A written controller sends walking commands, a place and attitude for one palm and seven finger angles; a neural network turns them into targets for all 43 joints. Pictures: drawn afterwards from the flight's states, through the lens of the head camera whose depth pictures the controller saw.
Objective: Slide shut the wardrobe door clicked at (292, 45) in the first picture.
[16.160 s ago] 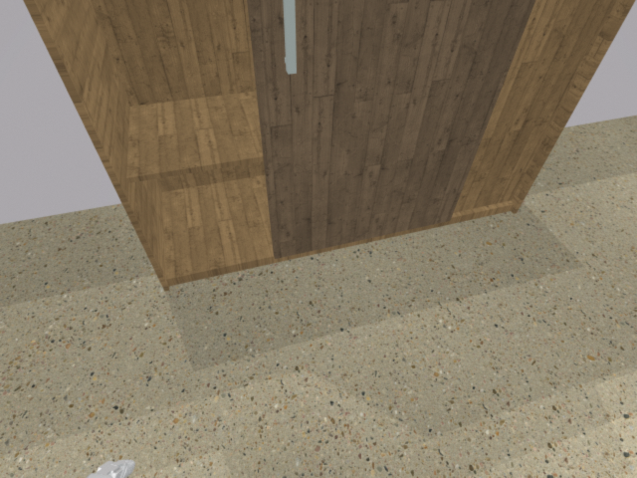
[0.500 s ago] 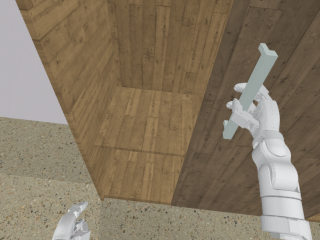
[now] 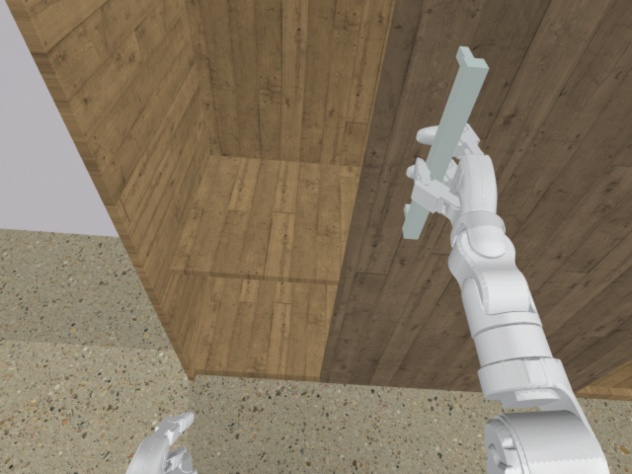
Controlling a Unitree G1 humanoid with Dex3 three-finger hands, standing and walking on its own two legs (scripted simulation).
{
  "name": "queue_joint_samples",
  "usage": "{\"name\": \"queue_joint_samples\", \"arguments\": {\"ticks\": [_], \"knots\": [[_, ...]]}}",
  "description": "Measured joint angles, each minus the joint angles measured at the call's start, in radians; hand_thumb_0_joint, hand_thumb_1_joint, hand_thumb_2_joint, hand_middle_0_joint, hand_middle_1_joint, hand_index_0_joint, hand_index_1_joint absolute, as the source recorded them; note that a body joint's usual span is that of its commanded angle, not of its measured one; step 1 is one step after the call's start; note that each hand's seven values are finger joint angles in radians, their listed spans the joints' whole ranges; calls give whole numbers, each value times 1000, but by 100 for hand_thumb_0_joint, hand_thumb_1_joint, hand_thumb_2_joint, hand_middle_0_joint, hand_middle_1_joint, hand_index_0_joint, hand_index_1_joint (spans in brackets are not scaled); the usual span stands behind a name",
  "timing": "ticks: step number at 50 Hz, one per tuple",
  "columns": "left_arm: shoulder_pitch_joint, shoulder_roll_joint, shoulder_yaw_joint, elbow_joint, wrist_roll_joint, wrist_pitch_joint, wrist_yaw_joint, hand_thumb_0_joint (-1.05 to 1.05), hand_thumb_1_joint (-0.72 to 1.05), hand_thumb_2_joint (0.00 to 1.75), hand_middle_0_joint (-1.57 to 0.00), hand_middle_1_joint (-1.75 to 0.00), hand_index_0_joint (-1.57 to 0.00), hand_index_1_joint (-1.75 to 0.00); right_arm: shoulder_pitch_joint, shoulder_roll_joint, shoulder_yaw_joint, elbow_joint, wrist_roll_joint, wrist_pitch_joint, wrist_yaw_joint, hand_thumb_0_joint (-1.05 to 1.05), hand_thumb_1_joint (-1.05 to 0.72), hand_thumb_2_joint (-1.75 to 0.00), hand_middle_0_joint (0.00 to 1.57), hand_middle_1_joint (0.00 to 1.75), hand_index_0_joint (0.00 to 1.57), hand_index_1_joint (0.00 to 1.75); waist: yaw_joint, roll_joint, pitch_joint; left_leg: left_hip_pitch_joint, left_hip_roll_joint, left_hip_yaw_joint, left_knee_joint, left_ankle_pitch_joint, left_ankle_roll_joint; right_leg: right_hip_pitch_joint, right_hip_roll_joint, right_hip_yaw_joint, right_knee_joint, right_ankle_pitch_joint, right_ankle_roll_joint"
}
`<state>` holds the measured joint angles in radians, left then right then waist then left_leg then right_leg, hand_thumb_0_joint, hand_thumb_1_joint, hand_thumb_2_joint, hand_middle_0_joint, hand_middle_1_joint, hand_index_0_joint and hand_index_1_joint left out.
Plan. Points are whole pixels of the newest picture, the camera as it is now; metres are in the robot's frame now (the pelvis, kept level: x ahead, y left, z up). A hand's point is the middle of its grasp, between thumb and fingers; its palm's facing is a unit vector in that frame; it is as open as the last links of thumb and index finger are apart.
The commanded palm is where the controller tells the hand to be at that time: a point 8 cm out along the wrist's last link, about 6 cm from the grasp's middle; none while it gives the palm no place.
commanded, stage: step sideways, sliding the door along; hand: right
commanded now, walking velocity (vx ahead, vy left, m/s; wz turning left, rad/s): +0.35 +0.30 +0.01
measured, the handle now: (433, 156) +0.47 -0.12 +0.18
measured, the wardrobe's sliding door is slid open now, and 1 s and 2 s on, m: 0.39 0.31 0.00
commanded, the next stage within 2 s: none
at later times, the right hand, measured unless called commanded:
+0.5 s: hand (405, 183) +0.43 -0.08 +0.17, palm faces +0.15 +0.98 -0.09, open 5.9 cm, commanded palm +0.40 -0.10 +0.17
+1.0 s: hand (341, 177) +0.43 +0.00 +0.17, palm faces +0.27 +0.96 -0.07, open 6.2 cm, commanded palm +0.40 +0.02 +0.16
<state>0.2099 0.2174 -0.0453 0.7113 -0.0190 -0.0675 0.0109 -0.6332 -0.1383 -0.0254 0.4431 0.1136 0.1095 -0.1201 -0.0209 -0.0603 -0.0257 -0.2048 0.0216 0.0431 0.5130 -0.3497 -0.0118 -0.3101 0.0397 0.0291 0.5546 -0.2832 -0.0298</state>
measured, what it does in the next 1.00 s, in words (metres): steps to the left: left foot, then right foot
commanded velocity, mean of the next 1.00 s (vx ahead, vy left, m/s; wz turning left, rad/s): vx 0.10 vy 0.29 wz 0.03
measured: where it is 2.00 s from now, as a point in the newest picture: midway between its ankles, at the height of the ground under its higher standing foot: outside the picture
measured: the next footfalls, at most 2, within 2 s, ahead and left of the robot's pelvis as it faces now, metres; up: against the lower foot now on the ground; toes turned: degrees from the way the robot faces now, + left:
left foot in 0.64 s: +0.15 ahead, +0.26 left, +0.00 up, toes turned +1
right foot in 0.76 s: +0.05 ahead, -0.02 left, +0.00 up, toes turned -6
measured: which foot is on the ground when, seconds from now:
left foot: down 0.00-0.38, up 0.40-0.62, down 0.64-0.76, up 0.78-1.00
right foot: down 0.00-0.66, up 0.68-0.74, down 0.76-1.00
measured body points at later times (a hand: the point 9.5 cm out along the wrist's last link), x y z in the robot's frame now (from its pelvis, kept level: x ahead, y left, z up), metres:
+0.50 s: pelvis -0.01 +0.07 -0.01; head +0.06 +0.07 +0.44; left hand +0.13 +0.31 -0.13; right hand +0.41 -0.13 +0.17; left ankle +0.01 +0.17 -0.68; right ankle +0.01 -0.07 -0.73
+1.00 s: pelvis +0.06 +0.20 +0.00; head +0.14 +0.18 +0.43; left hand +0.30 +0.36 -0.11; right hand +0.41 -0.05 +0.17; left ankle +0.14 +0.35 -0.70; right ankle +0.01 -0.01 -0.73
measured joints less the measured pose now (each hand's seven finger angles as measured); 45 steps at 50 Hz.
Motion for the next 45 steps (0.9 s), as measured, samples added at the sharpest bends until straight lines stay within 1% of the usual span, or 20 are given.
{"name": "queue_joint_samples", "arguments": {"ticks": [4, 8, 10, 12, 15, 16, 17, 19, 20, 23, 25, 29, 31, 32, 34, 36, 38, 41, 43, 45], "knots": [[-16, -5, 2, -16, 4, 30, 41, 1, 90, 90, -20, -30, -21, -30, -4, -74, -13, 41, -12, -94, 21, -4, -70, -79, 38, 139, 27, 140, 20, 7, 36, -35, -10, -30, 56, -2, 9, -1, -15, -35, 12, -1, 2], [-13, -1, 7, -25, -1, 56, 66, 1, 90, 90, -20, -30, -20, -30, -15, -111, -39, 65, -12, -139, 15, -6, -69, -81, 41, 139, 26, 140, 27, 5, 75, -63, -27, -21, 122, -56, 36, -5, -32, -48, 53, -20, 13], [-3, 12, 10, -20, -7, 69, 71, 1, 90, 90, -20, -30, -20, -30, -22, -109, -53, 76, -16, -149, 11, -6, -69, -82, 43, 140, 26, 140, 34, -25, 94, -37, -51, 4, 94, 1, 48, -11, -55, -22, 89, -36, 25], [12, 22, 15, -4, -12, 83, 72, 1, 90, 90, -20, -30, -20, -30, -29, -99, -59, 85, -23, -153, 13, -6, -69, -83, 43, 140, 26, 140, 38, -52, 100, -10, -79, 35, 64, -1, 62, -33, -81, 0, 149, -49, 17], [25, 18, 25, 31, -21, 96, 74, 1, 90, 90, -20, -30, -20, -30, -46, -81, -57, 89, -29, -172, 23, -5, -70, -84, 44, 140, 27, 140, 28, -17, 119, 21, -77, 56, 42, -10, 84, -86, -68, -10, 354, -137, 6], [27, 17, 26, 36, -19, 95, 75, 1, 90, 90, -20, -30, -20, -30, -47, -75, -56, 82, -33, -180, 24, -4, -70, -84, 44, 140, 27, 140, 19, 1, 129, 30, -71, 53, 37, -9, 87, -85, -63, -26, 361, -150, 3], [28, 17, 26, 35, -17, 95, 75, 1, 90, 90, -20, -30, -20, -30, -45, -73, -56, 71, -37, -189, 24, -4, -70, -84, 44, 140, 28, 140, 12, 20, 139, 33, -63, 49, 38, -10, 88, -69, -58, -46, 314, -129, 0], [27, 25, 26, 18, -13, 92, 74, 1, 90, 90, -20, -30, -20, -30, -32, -78, -60, 34, -33, -200, 22, -4, -69, -84, 45, 140, 29, 140, 4, 43, 150, 2, -51, 44, 109, -28, 84, 2, -62, -83, 109, 41, -13], [19, 31, 34, 3, -11, 89, 70, 1, 90, 90, -20, -30, -20, -30, -24, -86, -65, 9, -24, -202, 16, -4, -70, -84, 45, 140, 30, 140, 4, 40, 156, -49, -54, 40, 212, -35, 69, 29, -70, -87, 64, 20, -3], [-36, 11, 52, -9, -16, 92, 57, 1, 90, 90, -20, -30, -20, -30, -28, -113, -83, -36, -6, -200, 10, -3, -71, -84, 45, 140, 29, 140, 17, 66, 222, -184, -55, -36, 517, -113, 48, 56, -64, -82, 67, -33, 28], [-58, 2, 49, -18, -16, 94, 52, 1, 90, 90, -20, -30, -20, -30, -35, -116, -88, -56, -10, -187, 6, -3, -72, -85, 45, 140, 28, 140, 19, 56, 251, -239, -39, -49, 525, -130, 45, 66, -82, -53, 56, -21, 43], [-55, -12, 36, -36, -26, 76, 41, 1, 90, 90, -20, -30, -20, -30, -75, -94, -65, -40, -15, -166, -10, -3, -75, -85, 45, 140, 23, 140, -26, 20, 278, -214, 13, -29, 260, -12, 33, 80, -139, 7, 68, -29, 86], [-43, -22, 29, -45, -35, 66, 36, 1, 90, 90, -20, -30, -20, -30, -92, -89, -47, -21, -18, -155, -16, -3, -76, -86, 44, 141, 20, 140, -54, 12, 267, -153, 21, -10, 148, 42, 26, 70, -166, 36, 123, -69, 103], [-41, -26, 25, -47, -40, 62, 33, 1, 90, 90, -20, -30, -20, -30, -100, -89, -41, -15, -19, -148, -18, -3, -76, -86, 44, 141, 19, 140, -67, 11, 259, -127, 20, 4, 101, 122, 15, 57, -177, 50, 169, -98, 103], [-69, -19, 28, -32, -44, 53, 31, 1, 90, 90, -20, -30, -20, -30, -108, -77, -39, -17, -23, -145, -33, -3, -76, -86, 43, 141, 17, 140, -60, -23, 267, -109, -7, 54, 121, 172, -4, 28, -206, 91, 261, -134, 68], [-104, -13, 39, -4, -44, 46, 35, 1, 90, 90, -20, -30, -20, -30, -100, -63, -29, -36, -32, -145, -40, -3, -76, -86, 43, 141, 17, 140, -49, -20, 264, -105, -5, 84, 135, 129, 4, 1, -176, 91, 329, -161, 44], [-122, -6, 48, 6, -39, 36, 40, 1, 90, 90, -20, -30, -20, -30, -83, -53, -4, -73, -35, -141, -48, -2, -76, -86, 42, 141, 18, 140, -51, 6, 249, -115, 6, 92, 144, 106, 11, 29, -138, 47, 239, -135, 25], [-139, -19, 70, -23, -28, 36, 30, 1, 90, 90, -20, -30, -20, -30, -57, -63, 35, -135, -20, -148, -46, -2, -76, -86, 42, 141, 18, 139, -87, 49, 274, -197, -4, 29, 397, -1, 15, 76, -133, 29, 156, -112, 76], [-148, -27, 74, -46, -28, 40, 4, 1, 90, 90, -20, -30, -20, -30, -25, -67, 44, -180, -17, -160, -35, -2, -77, -85, 42, 141, 18, 139, -97, 50, 287, -250, -18, 8, 555, -73, 18, 104, -148, 37, 91, -79, 91], [-152, -29, 73, -69, -25, 42, -20, 1, 90, 90, -20, -30, -20, -30, 9, -63, 46, -222, -18, -174, -26, -2, -77, -85, 42, 141, 17, 138, -104, 33, 291, -273, -18, 6, 573, -88, 18, 122, -176, 51, 35, -51, 99]]}}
